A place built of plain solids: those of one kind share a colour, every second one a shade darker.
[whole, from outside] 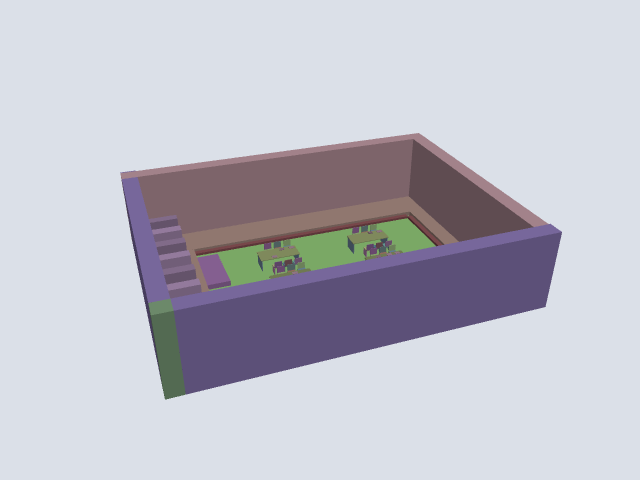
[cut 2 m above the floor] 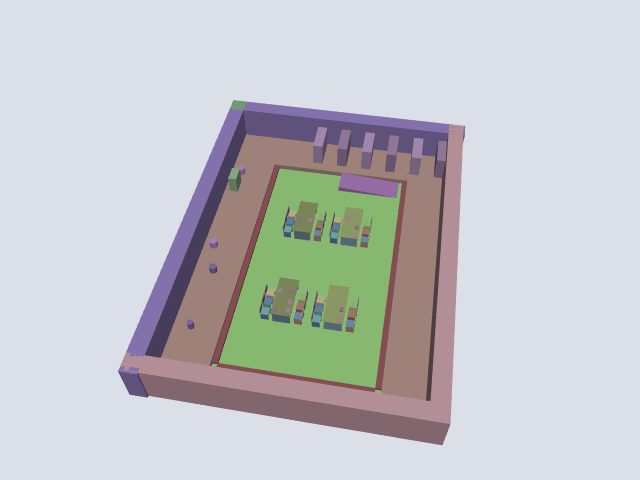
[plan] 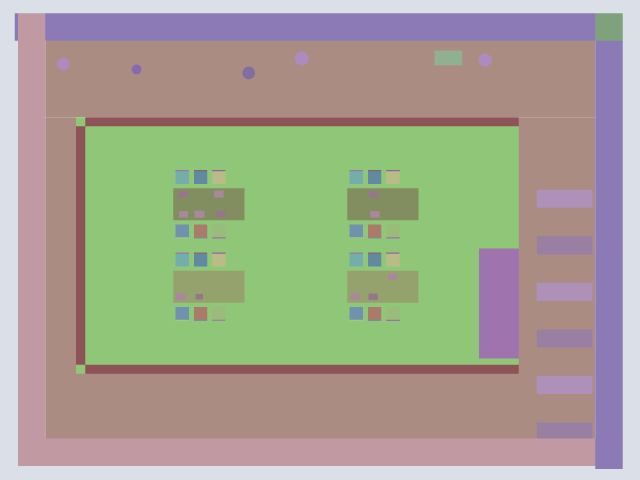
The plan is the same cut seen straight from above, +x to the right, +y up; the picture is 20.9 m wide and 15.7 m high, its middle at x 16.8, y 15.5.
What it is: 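A library with a sunk reading area, one wing of it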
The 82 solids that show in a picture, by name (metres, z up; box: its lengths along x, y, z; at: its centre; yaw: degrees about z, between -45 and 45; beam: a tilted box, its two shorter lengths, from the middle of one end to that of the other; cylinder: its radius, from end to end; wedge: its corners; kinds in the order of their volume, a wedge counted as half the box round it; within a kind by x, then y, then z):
{
 "wall_wing_1": {"box": [0.9, 14.81, 4.55], "at": [7.37, 15.51, 1.98]},
 "wall_wing_2": {"box": [19.78, 0.9, 4.55], "at": [16.81, 8.56, 1.98]},
 "wall_1": {"box": [18.98, 0.9, 4.55], "at": [16.31, 22.47, 1.98]},
 "wall_2": {"box": [0.9, 14.01, 4.55], "at": [26.25, 15.01, 1.98]},
 "floor_main_1": {"box": [1.0, 10.51, 0.8], "at": [8.32, 14.26, -0.4]},
 "floor_main_2": {"box": [17.98, 2.11, 0.8], "at": [16.81, 10.07, -0.4]},
 "floor_main_3": {"box": [17.98, 2.5, 0.8], "at": [16.81, 20.77, -0.4]},
 "floor_main_4": {"box": [2.5, 8.4, 0.8], "at": [24.55, 15.32, -0.4]},
 "floor_pit_1": {"box": [14.48, 8.4, 0.5], "at": [16.06, 15.32, -0.55]},
 "stack_1": {"box": [1.83, 0.52, 1.42], "at": [24.8, 9.27, 0.71]},
 "stack_2": {"box": [1.83, 0.59, 1.42], "at": [24.8, 10.76, 0.71]},
 "stack_3": {"box": [1.83, 0.59, 1.42], "at": [24.8, 12.28, 0.71]},
 "stack_4": {"box": [1.83, 0.59, 1.42], "at": [24.8, 13.8, 0.71]},
 "stack_5": {"box": [1.83, 0.59, 1.42], "at": [24.8, 15.32, 0.71]},
 "stack_6": {"box": [1.83, 0.59, 1.42], "at": [24.8, 16.85, 0.71]},
 "step_pit_1": {"box": [0.3, 7.8, 0.65], "at": [8.97, 15.32, -0.47]},
 "step_pit_2": {"box": [14.18, 0.3, 0.65], "at": [16.21, 11.27, -0.47]},
 "step_pit_3": {"box": [14.18, 0.3, 0.65], "at": [16.21, 19.37, -0.47]},
 "wall_corner_1": {"box": [0.9, 0.9, 4.55], "at": [26.25, 22.47, 1.98]},
 "ramp_pit_1": {"wedge": [[22.0, 11.62, -0.8], [22.0, 11.62, -0.3], [22.0, 15.22, -0.8], [22.0, 15.22, 0.0], [23.3, 11.62, -0.8], [23.3, 11.62, -0.3], [23.3, 15.22, -0.8], [23.3, 15.22, 0.0]]},
 "zclut_trolley_1": {"box": [0.91, 0.48, 1.1], "at": [21.0, 21.46, 0.5]},
 "table_top_1": {"box": [2.34, 1.06, 0.04], "at": [13.16, 13.97, 0.43]},
 "table_top_2": {"box": [2.34, 1.06, 0.04], "at": [13.16, 16.67, 0.43]},
 "table_top_3": {"box": [2.34, 1.06, 0.04], "at": [18.86, 13.97, 0.43]},
 "table_top_4": {"box": [2.34, 1.06, 0.04], "at": [18.86, 16.67, 0.43]},
 "zclut_stool_1": {"cylinder": 0.2, "from": [8.4, 21.25, -0.05], "to": [8.4, 21.25, 0.38]},
 "zclut_stool_2": {"cylinder": 0.22, "from": [16.2, 21.44, -0.05], "to": [16.2, 21.44, 0.41]},
 "zclut_stool_3": {"cylinder": 0.22, "from": [22.2, 21.38, -0.05], "to": [22.2, 21.38, 0.41]},
 "table_end_1": {"box": [0.04, 0.94, 0.71], "at": [12.06, 13.97, 0.06]},
 "table_end_2": {"box": [0.04, 0.94, 0.71], "at": [12.06, 16.67, 0.06]},
 "table_end_3": {"box": [0.04, 0.94, 0.71], "at": [14.26, 13.97, 0.06]},
 "table_end_4": {"box": [0.04, 0.94, 0.71], "at": [17.76, 13.97, 0.06]},
 "table_end_5": {"box": [0.04, 0.94, 0.71], "at": [17.76, 16.67, 0.06]},
 "table_end_6": {"box": [0.04, 0.94, 0.71], "at": [19.95, 13.97, 0.06]},
 "zclutw_stool_1": {"cylinder": 0.21, "from": [14.47, 20.96, -0.05], "to": [14.47, 20.96, 0.39]},
 "zclut_bin_1": {"cylinder": 0.16, "from": [10.8, 21.08, -0.05], "to": [10.8, 21.08, 0.45]},
 "table_chair0n_seat_1": {"box": [0.44, 0.44, 0.05], "at": [12.29, 14.85, 0.14]},
 "table_chair0n_seat_2": {"box": [0.44, 0.44, 0.05], "at": [12.29, 17.55, 0.14]},
 "table_chair0n_seat_3": {"box": [0.44, 0.44, 0.05], "at": [17.99, 14.85, 0.14]},
 "table_chair0n_seat_4": {"box": [0.44, 0.44, 0.05], "at": [17.99, 17.55, 0.14]},
 "table_chair0s_seat_1": {"box": [0.44, 0.44, 0.05], "at": [12.29, 13.09, 0.14]},
 "table_chair0s_seat_2": {"box": [0.44, 0.44, 0.05], "at": [12.29, 15.79, 0.14]},
 "table_chair0s_seat_3": {"box": [0.44, 0.44, 0.05], "at": [17.99, 13.09, 0.14]},
 "table_chair0s_seat_4": {"box": [0.44, 0.44, 0.05], "at": [17.99, 15.79, 0.14]},
 "table_chair1n_seat_1": {"box": [0.44, 0.44, 0.05], "at": [12.89, 14.85, 0.14]},
 "table_chair1n_seat_2": {"box": [0.44, 0.44, 0.05], "at": [12.89, 17.55, 0.14]},
 "table_chair1n_seat_3": {"box": [0.44, 0.44, 0.05], "at": [18.59, 14.85, 0.14]},
 "table_chair1n_seat_4": {"box": [0.44, 0.44, 0.05], "at": [18.59, 17.55, 0.14]},
 "table_chair1s_seat_1": {"box": [0.44, 0.44, 0.05], "at": [12.89, 13.09, 0.14]},
 "table_chair1s_seat_2": {"box": [0.44, 0.44, 0.05], "at": [12.89, 15.79, 0.14]},
 "table_chair1s_seat_3": {"box": [0.44, 0.44, 0.05], "at": [18.59, 13.09, 0.14]},
 "table_chair1s_seat_4": {"box": [0.44, 0.44, 0.05], "at": [18.59, 15.79, 0.14]},
 "table_chair2n_seat_1": {"box": [0.44, 0.44, 0.05], "at": [13.49, 14.85, 0.14]},
 "table_chair2n_seat_2": {"box": [0.44, 0.44, 0.05], "at": [13.49, 17.55, 0.14]},
 "table_chair2n_seat_3": {"box": [0.44, 0.44, 0.05], "at": [19.19, 14.85, 0.14]},
 "table_chair2n_seat_4": {"box": [0.44, 0.44, 0.05], "at": [19.19, 17.55, 0.14]},
 "table_chair2s_seat_1": {"box": [0.44, 0.44, 0.05], "at": [13.49, 13.09, 0.14]},
 "table_chair2s_seat_2": {"box": [0.44, 0.44, 0.05], "at": [13.49, 15.79, 0.14]},
 "table_chair2s_seat_3": {"box": [0.44, 0.44, 0.05], "at": [19.19, 13.09, 0.14]},
 "table_chair2s_seat_4": {"box": [0.44, 0.44, 0.05], "at": [19.19, 15.79, 0.14]},
 "table_chair1s_back_1": {"box": [0.44, 0.04, 0.39], "at": [12.89, 12.87, 0.36]},
 "table_chair1s_back_2": {"box": [0.44, 0.04, 0.39], "at": [12.89, 15.57, 0.36]},
 "table_chair1s_back_3": {"box": [0.44, 0.04, 0.39], "at": [18.59, 12.87, 0.36]},
 "table_chair1s_back_4": {"box": [0.44, 0.04, 0.39], "at": [18.59, 15.57, 0.36]},
 "table_chair2s_back_1": {"box": [0.44, 0.04, 0.39], "at": [13.49, 12.87, 0.36]},
 "table_chair2s_back_2": {"box": [0.44, 0.04, 0.39], "at": [13.49, 15.57, 0.36]},
 "table_chair2s_back_3": {"box": [0.44, 0.04, 0.39], "at": [19.19, 12.87, 0.36]},
 "table_chair2s_back_4": {"box": [0.44, 0.04, 0.39], "at": [19.19, 15.57, 0.36]},
 "table_chair0s_back_1": {"box": [0.44, 0.04, 0.39], "at": [12.29, 15.57, 0.36]},
 "table_chair0s_back_2": {"box": [0.44, 0.04, 0.39], "at": [17.99, 12.87, 0.36]},
 "table_chair0s_back_3": {"box": [0.44, 0.04, 0.39], "at": [17.99, 15.57, 0.36]},
 "table_1": {"box": [0.33, 0.23, 0.02], "at": [12.24, 13.64, 0.46]},
 "table_2": {"box": [0.3, 0.22, 0.02], "at": [12.32, 17.0, 0.46]},
 "table_3": {"box": [0.3, 0.22, 0.02], "at": [12.34, 16.34, 0.46]},
 "table_4": {"box": [0.33, 0.23, 0.02], "at": [12.86, 16.34, 0.46]},
 "table_5": {"box": [0.3, 0.22, 0.02], "at": [13.49, 17.0, 0.46]},
 "table_6": {"box": [0.3, 0.22, 0.02], "at": [13.55, 16.34, 0.46]},
 "table_7": {"box": [0.3, 0.22, 0.02], "at": [17.94, 13.64, 0.46]},
 "table_8": {"box": [0.3, 0.22, 0.02], "at": [18.54, 13.64, 0.46]},
 "table_9": {"box": [0.3, 0.22, 0.02], "at": [18.54, 17.0, 0.46]},
 "table_10": {"box": [0.3, 0.22, 0.02], "at": [18.59, 16.34, 0.46]},
 "table_11": {"box": [0.3, 0.22, 0.02], "at": [19.17, 14.3, 0.46]}
}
